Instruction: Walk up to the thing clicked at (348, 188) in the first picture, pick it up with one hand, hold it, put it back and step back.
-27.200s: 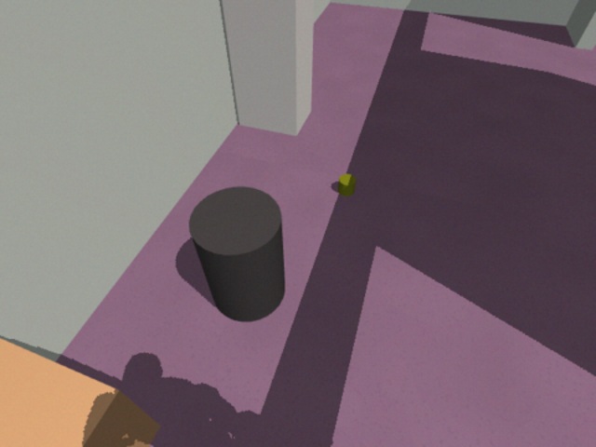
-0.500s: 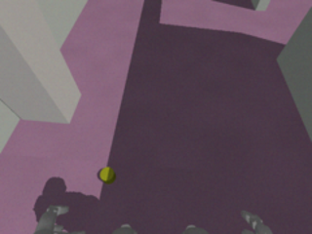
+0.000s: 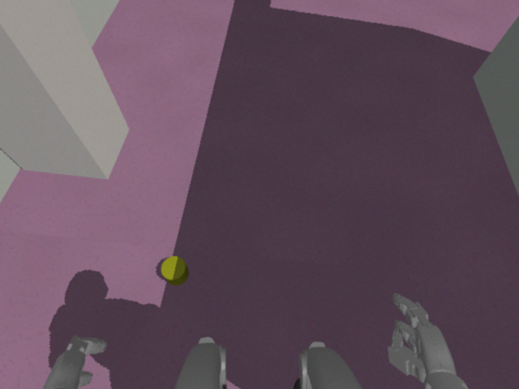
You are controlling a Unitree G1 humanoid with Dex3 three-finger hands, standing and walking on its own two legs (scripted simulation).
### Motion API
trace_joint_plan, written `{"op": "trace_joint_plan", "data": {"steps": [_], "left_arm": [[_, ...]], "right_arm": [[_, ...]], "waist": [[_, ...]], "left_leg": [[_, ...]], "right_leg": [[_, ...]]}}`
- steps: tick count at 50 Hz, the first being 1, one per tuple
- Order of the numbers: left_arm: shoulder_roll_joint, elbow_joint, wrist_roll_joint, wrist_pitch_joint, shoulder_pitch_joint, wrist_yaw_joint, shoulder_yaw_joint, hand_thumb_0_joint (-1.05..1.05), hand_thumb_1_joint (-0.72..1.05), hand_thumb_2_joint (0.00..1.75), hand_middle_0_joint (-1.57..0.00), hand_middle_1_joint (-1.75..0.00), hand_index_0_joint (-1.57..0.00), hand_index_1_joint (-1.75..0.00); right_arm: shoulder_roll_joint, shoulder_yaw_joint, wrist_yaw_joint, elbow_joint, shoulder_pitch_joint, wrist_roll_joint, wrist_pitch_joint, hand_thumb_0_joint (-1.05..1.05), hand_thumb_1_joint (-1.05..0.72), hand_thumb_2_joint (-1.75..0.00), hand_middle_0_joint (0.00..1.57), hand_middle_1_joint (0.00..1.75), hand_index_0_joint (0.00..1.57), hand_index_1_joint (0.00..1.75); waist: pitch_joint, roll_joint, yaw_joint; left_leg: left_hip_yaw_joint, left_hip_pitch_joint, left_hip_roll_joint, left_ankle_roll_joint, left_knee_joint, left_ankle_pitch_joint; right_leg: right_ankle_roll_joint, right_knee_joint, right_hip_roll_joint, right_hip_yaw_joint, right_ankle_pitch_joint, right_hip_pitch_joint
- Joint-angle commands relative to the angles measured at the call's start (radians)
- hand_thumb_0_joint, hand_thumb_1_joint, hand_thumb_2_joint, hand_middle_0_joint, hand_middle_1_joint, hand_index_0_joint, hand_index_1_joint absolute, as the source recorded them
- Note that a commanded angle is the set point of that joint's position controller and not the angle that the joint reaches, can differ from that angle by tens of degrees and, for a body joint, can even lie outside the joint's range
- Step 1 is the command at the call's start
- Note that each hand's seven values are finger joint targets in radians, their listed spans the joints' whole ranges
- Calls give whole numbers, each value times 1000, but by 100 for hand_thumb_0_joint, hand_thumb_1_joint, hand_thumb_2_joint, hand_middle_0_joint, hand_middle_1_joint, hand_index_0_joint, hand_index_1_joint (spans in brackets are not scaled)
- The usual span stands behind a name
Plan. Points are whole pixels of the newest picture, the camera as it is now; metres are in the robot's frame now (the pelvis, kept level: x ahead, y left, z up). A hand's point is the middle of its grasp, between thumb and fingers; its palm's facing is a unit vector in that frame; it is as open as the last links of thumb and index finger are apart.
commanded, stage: rise first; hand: left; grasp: from above
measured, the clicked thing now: (175, 270) +0.48 +0.28 -0.65
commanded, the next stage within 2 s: none
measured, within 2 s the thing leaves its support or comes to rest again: neither
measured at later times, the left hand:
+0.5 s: hand (125, 320) +0.27 +0.31 -0.33, palm faces -0.44 -0.41 -0.80, open 14.0 cm
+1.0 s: hand (140, 289) +0.37 +0.32 -0.44, palm faces -0.45 -0.08 -0.89, open 14.1 cm
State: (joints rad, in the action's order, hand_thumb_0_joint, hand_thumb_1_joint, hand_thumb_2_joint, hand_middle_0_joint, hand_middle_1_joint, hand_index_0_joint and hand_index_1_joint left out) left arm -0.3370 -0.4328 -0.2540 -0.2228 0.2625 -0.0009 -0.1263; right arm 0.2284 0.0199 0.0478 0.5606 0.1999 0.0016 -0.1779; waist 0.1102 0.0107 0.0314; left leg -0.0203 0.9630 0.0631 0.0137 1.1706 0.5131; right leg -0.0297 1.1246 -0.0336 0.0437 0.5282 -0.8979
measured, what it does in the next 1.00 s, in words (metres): lowers itself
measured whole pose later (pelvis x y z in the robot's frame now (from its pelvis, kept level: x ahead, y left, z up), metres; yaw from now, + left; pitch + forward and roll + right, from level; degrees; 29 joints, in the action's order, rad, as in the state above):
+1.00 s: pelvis -0.08 +0.00 -0.31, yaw -7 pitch +32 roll -8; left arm -0.85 -1.23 -1.20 0.39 -0.78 -0.21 -0.22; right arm 0.28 -0.01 -0.09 0.77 0.16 -0.10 -0.02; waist 0.06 -0.02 0.14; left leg -0.14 2.22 0.06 0.01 2.28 0.63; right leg -0.04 2.21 0.00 0.06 0.67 -2.11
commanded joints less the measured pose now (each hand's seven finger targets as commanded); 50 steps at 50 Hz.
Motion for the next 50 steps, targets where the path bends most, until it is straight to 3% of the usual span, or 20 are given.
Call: {"op": "trace_joint_plan", "data": {"steps": [1,2,5,9,11,13,16,18,22,27,31,32,34,35,38,40,44,46,49,50], "left_arm": [[-200,76,-58,54,-114,-23,-68,0,-54,97,-5,-110,-6,-110],[-217,38,-77,71,-126,-25,-87,0,-53,97,-4,-111,-5,-110],[-237,-14,-149,139,-213,-26,-80,0,-52,97,-3,-111,-4,-110],[-281,-83,-245,234,-294,-37,-82,0,-54,99,-4,-112,-5,-112],[-342,-111,-294,275,-344,-52,-119,0,-56,101,-5,-112,-5,-112],[-356,-129,-337,309,-384,-66,-115,0,-54,100,-4,-112,-4,-112],[-426,-158,-399,340,-470,-89,-145,0,-56,102,-5,-112,-5,-112],[-430,-189,-432,354,-554,-95,-131,0,-58,103,-5,-112,-5,-112],[-540,-251,-519,398,-767,-106,-149,0,-55,102,-4,-113,-5,-113],[-628,-364,-608,455,-975,-113,-134,0,-54,103,-4,-112,-4,-112],[-702,-449,-678,485,-1056,-124,-151,0,-53,102,-4,-112,-5,-111],[-720,-500,-694,489,-1038,-129,-167,0,-54,104,-4,-111,-4,-110],[-726,-546,-726,505,-1052,-133,-161,0,-54,103,-4,-110,-4,-109],[-728,-520,-737,518,-1100,-133,-147,0,-55,104,-4,-108,-4,-109],[-793,-555,-795,551,-1154,-156,-177,0,-54,102,-4,-107,-5,-107],[-801,-576,-822,576,-1196,-172,-168,0,-54,103,-5,-105,-5,-104],[-840,-627,-887,609,-1244,-220,-178,0,-55,103,-5,-102,-5,-102],[-852,-618,-920,620,-1316,-241,-162,0,-54,102,-5,-101,-6,-101],[-879,-688,-967,619,-1328,-274,-166,0,-55,103,-5,-100,-5,-101],[-842,-671,-970,621,-1355,-280,-136,0,-56,103,-6,-100,-5,-100]], "right_arm": [[161,64,9,-112,-3,-1,-62,0,-86,-89,20,30,20,30],[161,64,8,-107,-8,-3,-67,0,-84,-89,20,30,20,30],[169,68,-6,-91,-24,-4,-85,0,-83,-88,20,30,20,30],[195,79,-27,-49,-26,1,-99,0,-85,-89,20,30,20,30],[207,82,-38,-31,-22,2,-95,0,-86,-89,20,30,20,30],[213,90,-50,-18,-31,-1,-87,0,-85,-89,20,30,20,30],[225,99,-61,6,-22,0,-67,0,-87,-89,20,30,20,30],[229,108,-69,17,-23,-3,-51,0,-88,-90,20,30,20,30],[243,113,-77,55,18,-12,-23,0,-86,-89,20,30,20,30],[239,103,-86,79,43,-27,12,0,-85,-89,20,30,20,30],[248,90,-91,92,60,-37,40,0,-86,-89,20,30,20,30],[252,88,-93,102,68,-39,49,0,-86,-89,20,30,20,30],[256,83,-97,109,69,-46,68,0,-86,-89,20,30,20,30],[253,80,-100,109,67,-50,75,0,-86,-89,20,30,20,30],[264,73,-105,121,85,-62,99,0,-87,-90,20,30,20,30],[265,65,-110,129,87,-72,112,0,-88,-90,20,30,20,30],[270,54,-120,150,105,-95,134,0,-89,-90,20,30,20,30],[282,52,-125,156,95,-104,143,0,-89,-90,20,30,20,30],[290,48,-129,168,98,-116,159,0,-89,-90,20,30,20,30],[287,46,-131,167,92,-121,161,0,-89,-90,20,30,20,30]], "waist": [[209,55,27],[203,57,16],[256,71,12],[384,89,7],[454,98,-11],[493,115,-15],[561,124,-30],[582,96,-15],[657,98,0],[657,71,19],[668,97,17],[652,87,12],[600,111,17],[605,132,26],[632,177,34],[604,193,58],[606,212,66],[591,260,77],[575,278,86],[570,279,94]], "left_leg": [[-11,-119,-29,-20,-83,-193],[-6,-74,-34,-21,-53,-159],[-1,10,-42,-20,29,-91],[-15,94,-41,-17,163,-171],[-20,126,-40,-19,234,-220],[-24,175,-41,-17,291,-231],[-19,235,-41,-20,375,-239],[-23,299,-38,-22,418,-177],[-21,381,-34,-27,520,-120],[10,557,-41,-41,630,12],[3,604,-40,-41,673,49],[-4,626,-40,-41,677,63],[-23,644,-34,-40,682,106],[-22,653,-34,-39,697,105],[-40,645,-32,-35,730,86],[-46,666,-31,-35,754,93],[-42,685,-35,-34,805,61],[-56,674,-31,-29,811,84],[-59,688,-31,-27,828,110],[-59,684,-32,-27,837,102]], "right_leg": [[44,-47,43,1,-168,-43],[45,-21,39,-3,-139,-79],[49,65,40,-12,-86,-182],[53,226,39,-13,-140,-316],[55,299,39,-12,-164,-376],[57,362,38,-9,-169,-447],[57,430,40,-8,-173,-510],[56,462,42,0,-131,-561],[53,531,43,7,-94,-624],[47,566,48,1,6,-662],[52,621,55,21,53,-715],[54,643,56,31,67,-739],[57,680,59,49,95,-813],[59,694,61,51,89,-824],[62,755,62,66,68,-877],[63,781,62,73,70,-922],[64,822,64,79,50,-954],[66,856,62,89,63,-1013],[66,878,63,99,79,-1051],[65,883,61,101,74,-1064]]}}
